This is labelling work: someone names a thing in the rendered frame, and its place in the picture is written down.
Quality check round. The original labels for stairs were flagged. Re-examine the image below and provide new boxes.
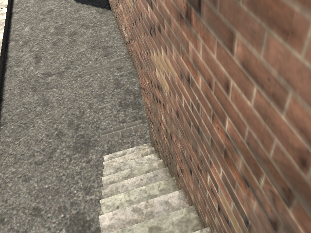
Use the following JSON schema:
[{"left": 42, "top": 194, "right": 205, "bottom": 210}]
[{"left": 98, "top": 143, "right": 212, "bottom": 233}]

